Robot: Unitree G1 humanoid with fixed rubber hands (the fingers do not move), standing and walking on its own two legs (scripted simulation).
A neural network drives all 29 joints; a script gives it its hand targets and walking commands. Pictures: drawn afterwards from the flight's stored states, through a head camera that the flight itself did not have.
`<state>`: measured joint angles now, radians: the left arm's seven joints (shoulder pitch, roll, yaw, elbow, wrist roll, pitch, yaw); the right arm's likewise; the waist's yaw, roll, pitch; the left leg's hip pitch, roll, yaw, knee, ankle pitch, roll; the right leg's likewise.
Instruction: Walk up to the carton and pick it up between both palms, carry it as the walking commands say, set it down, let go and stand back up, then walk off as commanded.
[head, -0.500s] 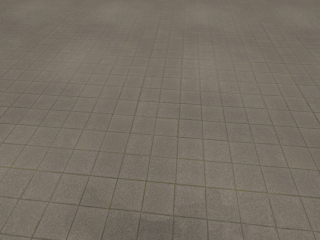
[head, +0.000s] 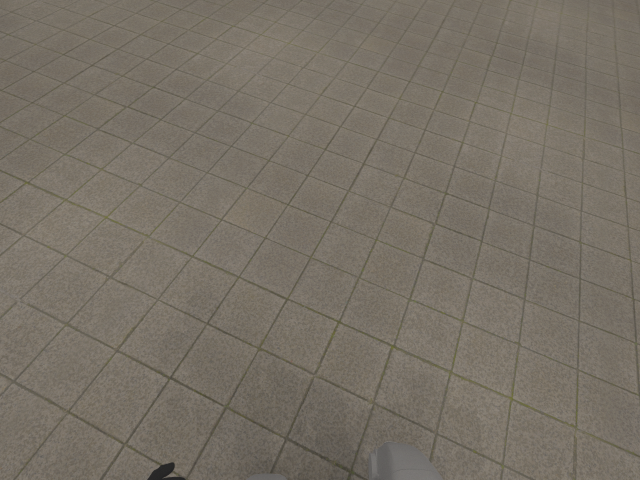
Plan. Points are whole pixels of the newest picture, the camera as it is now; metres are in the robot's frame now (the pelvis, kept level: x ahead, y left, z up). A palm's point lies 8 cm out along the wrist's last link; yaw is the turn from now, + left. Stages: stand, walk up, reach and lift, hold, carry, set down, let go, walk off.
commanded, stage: walk up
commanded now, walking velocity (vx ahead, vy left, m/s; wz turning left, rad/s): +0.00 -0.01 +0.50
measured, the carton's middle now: out of the picture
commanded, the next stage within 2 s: none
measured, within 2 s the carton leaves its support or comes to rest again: neither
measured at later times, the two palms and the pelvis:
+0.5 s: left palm out of the picture -0.02 +0.21 -0.12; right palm out of the picture +0.08 -0.29 -0.14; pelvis -0.04 -0.05 +0.00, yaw +13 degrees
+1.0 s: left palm out of the picture -0.10 +0.24 -0.14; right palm out of the picture +0.11 -0.23 -0.10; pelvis -0.06 -0.02 +0.01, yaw +32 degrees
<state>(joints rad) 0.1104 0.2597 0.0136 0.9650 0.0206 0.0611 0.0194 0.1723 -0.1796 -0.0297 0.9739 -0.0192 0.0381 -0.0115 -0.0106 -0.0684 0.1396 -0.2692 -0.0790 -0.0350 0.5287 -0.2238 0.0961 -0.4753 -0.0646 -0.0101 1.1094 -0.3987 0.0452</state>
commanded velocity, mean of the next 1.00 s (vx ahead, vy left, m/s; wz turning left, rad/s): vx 0.00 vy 0.00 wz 0.50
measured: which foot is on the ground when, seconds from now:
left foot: down 0.00-0.42, up 0.44-0.78, down 0.80-1.00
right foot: up 0.00-0.40, down 0.42-0.80, up 0.82-1.00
